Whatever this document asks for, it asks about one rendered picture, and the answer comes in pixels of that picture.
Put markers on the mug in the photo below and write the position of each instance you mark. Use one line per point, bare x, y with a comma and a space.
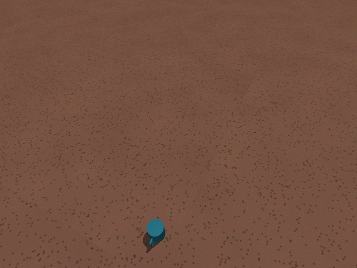
156, 231

